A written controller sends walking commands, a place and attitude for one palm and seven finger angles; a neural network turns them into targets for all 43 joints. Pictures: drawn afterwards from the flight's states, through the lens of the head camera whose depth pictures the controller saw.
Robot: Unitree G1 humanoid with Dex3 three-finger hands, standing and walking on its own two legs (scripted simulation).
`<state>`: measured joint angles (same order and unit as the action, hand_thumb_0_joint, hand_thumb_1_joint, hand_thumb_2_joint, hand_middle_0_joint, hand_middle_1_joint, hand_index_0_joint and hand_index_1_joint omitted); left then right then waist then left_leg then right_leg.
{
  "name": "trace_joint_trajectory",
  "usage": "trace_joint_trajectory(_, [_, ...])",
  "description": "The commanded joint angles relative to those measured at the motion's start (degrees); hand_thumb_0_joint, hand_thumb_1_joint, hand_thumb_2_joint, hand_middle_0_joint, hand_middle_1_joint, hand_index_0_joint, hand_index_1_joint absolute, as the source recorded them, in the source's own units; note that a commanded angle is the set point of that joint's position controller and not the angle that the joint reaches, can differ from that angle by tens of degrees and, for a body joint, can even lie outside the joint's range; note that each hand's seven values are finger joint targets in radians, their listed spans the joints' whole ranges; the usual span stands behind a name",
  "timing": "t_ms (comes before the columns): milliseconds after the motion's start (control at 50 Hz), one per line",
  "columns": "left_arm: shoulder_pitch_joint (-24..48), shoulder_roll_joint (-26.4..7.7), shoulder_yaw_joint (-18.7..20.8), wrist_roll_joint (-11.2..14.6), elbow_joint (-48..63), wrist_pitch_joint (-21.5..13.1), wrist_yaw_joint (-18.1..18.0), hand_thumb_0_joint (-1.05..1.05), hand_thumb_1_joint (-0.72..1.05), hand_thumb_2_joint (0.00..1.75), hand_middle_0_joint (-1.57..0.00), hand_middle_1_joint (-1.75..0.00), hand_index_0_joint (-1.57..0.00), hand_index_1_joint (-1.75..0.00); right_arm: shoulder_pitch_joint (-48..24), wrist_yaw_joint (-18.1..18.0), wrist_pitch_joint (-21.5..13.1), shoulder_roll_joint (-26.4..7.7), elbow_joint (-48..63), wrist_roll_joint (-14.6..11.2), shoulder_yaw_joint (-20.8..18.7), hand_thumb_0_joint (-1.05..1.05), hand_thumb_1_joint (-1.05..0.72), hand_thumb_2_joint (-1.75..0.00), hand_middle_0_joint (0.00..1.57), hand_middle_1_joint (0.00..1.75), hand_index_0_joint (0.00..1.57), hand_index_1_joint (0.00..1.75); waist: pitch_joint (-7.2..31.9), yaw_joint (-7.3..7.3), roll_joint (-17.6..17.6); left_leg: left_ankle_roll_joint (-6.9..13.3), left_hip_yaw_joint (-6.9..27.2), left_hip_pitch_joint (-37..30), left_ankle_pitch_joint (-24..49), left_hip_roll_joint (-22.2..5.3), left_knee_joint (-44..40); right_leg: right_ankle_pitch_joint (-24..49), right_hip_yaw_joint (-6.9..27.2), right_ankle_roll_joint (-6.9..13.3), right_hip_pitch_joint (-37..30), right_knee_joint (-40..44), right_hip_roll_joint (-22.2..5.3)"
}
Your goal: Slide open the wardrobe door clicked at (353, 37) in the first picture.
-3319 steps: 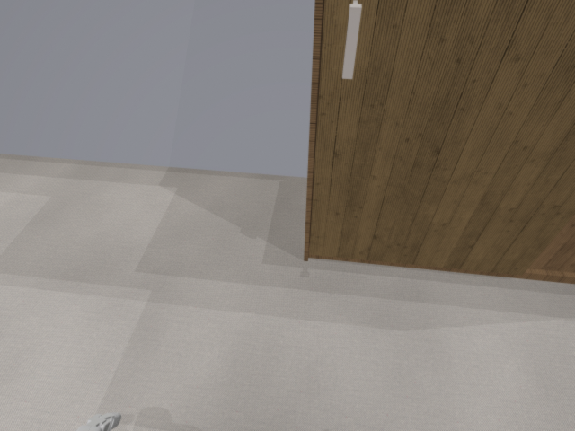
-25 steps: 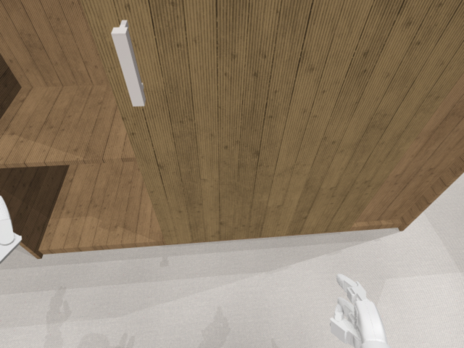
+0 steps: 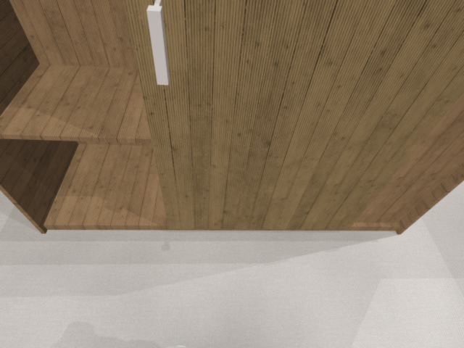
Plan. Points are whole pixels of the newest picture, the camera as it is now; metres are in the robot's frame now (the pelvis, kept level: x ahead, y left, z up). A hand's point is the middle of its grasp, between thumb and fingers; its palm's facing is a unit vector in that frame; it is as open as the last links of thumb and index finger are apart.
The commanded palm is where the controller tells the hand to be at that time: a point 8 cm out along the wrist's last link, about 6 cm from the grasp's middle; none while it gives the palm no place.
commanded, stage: let the arm hang, fingers relaxed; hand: left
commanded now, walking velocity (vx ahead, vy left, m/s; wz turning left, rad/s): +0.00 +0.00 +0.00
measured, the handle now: (160, 43) +0.66 +0.20 +0.17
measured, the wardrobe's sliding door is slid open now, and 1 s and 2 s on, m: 0.56 0.56 0.56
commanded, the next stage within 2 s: look to check the result in 0.74 s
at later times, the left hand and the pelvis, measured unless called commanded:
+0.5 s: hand out of the picture +0.02 +0.21 -0.16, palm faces -0.01 -0.97 -0.23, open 7.4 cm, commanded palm none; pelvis +0.00 +0.01 +0.01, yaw -1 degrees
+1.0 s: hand out of the picture +0.06 +0.19 -0.16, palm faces -0.02 -0.97 -0.22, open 7.4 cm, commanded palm none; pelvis +0.03 +0.00 +0.01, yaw -2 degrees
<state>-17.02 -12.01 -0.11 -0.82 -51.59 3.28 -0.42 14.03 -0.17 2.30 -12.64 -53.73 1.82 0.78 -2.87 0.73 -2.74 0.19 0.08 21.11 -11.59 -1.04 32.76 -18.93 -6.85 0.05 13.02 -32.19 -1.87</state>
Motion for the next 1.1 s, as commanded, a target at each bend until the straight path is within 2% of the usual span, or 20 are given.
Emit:
trace_joint_trajectory(0, [-0.76,-8.47,2.27,-0.13,-0.30,-2.85,-0.43,0.00,0.90,0.90,-0.20,-0.30,-0.20,-0.30,-2.02,-0.89,-1.44,-6.93,2.43,-0.18,-2.43,0.00,-0.90,-0.90,0.20,0.30,0.20,0.30,1.98,-0.68,11.80,1.65,5.41,-1.16,-5.31,-3.72,-9.40,-1.83,6.98,2.51,-0.68,10.91,-4.10])
trace_joint_trajectory(80, [-1.03,-7.10,2.21,-0.07,-4.52,-2.95,-0.35,0.00,0.90,0.90,-0.20,-0.30,-0.20,-0.30,1.20,-1.25,-1.20,-5.92,-0.66,-0.23,-2.93,0.00,-0.90,-0.90,0.20,0.30,0.20,0.30,2.14,0.02,8.23,1.68,5.61,-2.79,-8.64,-3.81,-10.36,-4.63,6.71,2.80,1.08,12.25,-4.12])
trace_joint_trajectory(180, [-1.34,-6.60,2.14,-0.24,-7.82,-3.21,-0.48,0.00,0.90,0.90,-0.20,-0.30,-0.20,-0.30,2.60,-1.39,-1.36,-5.94,-3.02,-0.40,-3.38,0.00,-0.90,-0.90,0.20,0.30,0.20,0.30,0.57,-0.08,1.95,2.04,5.57,-3.93,-8.52,-4.12,-11.26,-5.72,6.67,2.65,2.72,13.23,-4.22])
trace_joint_trajectory(260, [-1.39,-6.50,2.12,-0.16,-9.40,-3.41,-0.68,0.00,0.90,0.90,-0.20,-0.30,-0.20,-0.30,3.12,-1.33,-1.52,-5.25,-4.71,-0.41,-3.37,0.00,-0.90,-0.90,0.20,0.30,0.20,0.30,-0.59,0.00,0.35,2.00,5.00,-5.24,-6.46,-4.03,-11.43,-6.07,6.68,2.54,3.99,13.70,-4.57])
trace_joint_trajectory(380, [-0.90,-7.09,2.21,-0.22,-10.56,-3.59,-0.79,0.00,0.90,0.90,-0.20,-0.30,-0.20,-0.30,1.42,-1.22,-1.94,-5.54,-6.27,-0.48,-3.29,0.00,-0.90,-0.90,0.20,0.30,0.20,0.30,-1.68,-0.53,2.83,2.06,5.45,-4.49,-6.20,-4.36,-13.88,-3.54,6.51,1.99,2.29,13.13,-4.24])
trace_joint_trajectory(580, [1.65,-6.87,2.08,-0.03,-10.88,-4.16,-0.88,0.00,0.90,0.90,-0.20,-0.30,-0.20,-0.30,-1.43,-1.27,-2.80,-5.71,-7.53,-0.54,-2.76,0.00,-0.90,-0.90,0.20,0.30,0.20,0.30,1.39,-0.78,4.66,1.71,4.28,-8.08,4.68,-4.85,-13.39,5.37,6.47,1.38,-2.12,13.19,-4.95])
trace_joint_trajectory(600, [1.66,-6.97,2.15,-0.09,-10.70,-4.23,-0.91,0.00,0.90,0.90,-0.20,-0.30,-0.20,-0.30,-1.35,-1.28,-2.81,-5.55,-7.47,-0.67,-2.70,0.00,-0.90,-0.90,0.20,0.30,0.20,0.30,2.06,-0.81,3.70,1.72,4.30,-8.61,5.73,-4.96,-13.19,5.93,6.49,1.36,-2.61,13.31,-4.75])
trace_joint_trajectory(700, [2.69,-7.26,2.16,-0.02,-10.73,-4.52,-0.96,0.00,0.90,0.90,-0.20,-0.30,-0.20,-0.30,-2.21,-1.37,-3.06,-6.08,-7.76,-0.74,-2.57,0.00,-0.90,-0.90,0.20,0.30,0.20,0.30,3.50,-0.69,3.19,1.60,3.66,-10.80,11.56,-5.18,-12.27,10.88,6.48,1.18,-4.19,13.57,-5.28])
trace_joint_trajectory(780, [3.36,-6.94,2.07,0.12,-11.10,-4.44,-0.96,0.00,0.90,0.90,-0.20,-0.30,-0.20,-0.30,-2.76,-1.45,-2.96,-6.01,-8.33,-0.68,-2.44,0.00,-0.90,-0.90,0.20,0.30,0.20,0.30,2.63,-0.51,4.07,1.36,3.57,-11.02,10.78,-5.15,-12.77,10.04,6.50,1.18,-4.38,14.51,-5.46])
trace_joint_trajectory(860, [3.39,-7.12,2.08,0.15,-11.25,-4.49,-0.96,0.00,0.90,0.90,-0.20,-0.30,-0.20,-0.30,-3.00,-1.52,-3.02,-6.37,-8.43,-0.69,-2.38,0.00,-0.90,-0.90,0.20,0.30,0.20,0.30,2.81,-0.55,3.75,1.33,3.31,-11.85,11.89,-5.33,-12.75,11.19,6.45,1.14,-4.88,14.79,-5.51])
trace_joint_trajectory(900, [3.27,-7.42,2.13,0.09,-11.21,-4.63,-1.02,0.00,0.90,0.90,-0.20,-0.30,-0.20,-0.30,-2.96,-1.58,-3.04,-6.51,-8.37,-0.85,-2.38,0.00,-0.90,-0.90,0.20,0.30,0.20,0.30,3.46,-0.55,2.23,1.43,3.31,-12.62,13.66,-5.43,-12.37,13.24,6.22,1.12,-5.52,14.85,-5.50])
trace_joint_trajectory(1080, [2.58,-7.21,1.84,0.21,-11.99,-4.64,-1.11,0.00,0.90,0.90,-0.20,-0.30,-0.20,-0.30,-3.28,-1.67,-2.86,-6.24,-9.01,-0.79,-2.31,0.00,-0.90,-0.90,0.20,0.30,0.20,0.30,2.19,-0.50,2.23,1.24,2.72,-13.41,12.81,-5.36,-12.60,13.74,6.33,1.20,-5.33,15.84,-5.71])
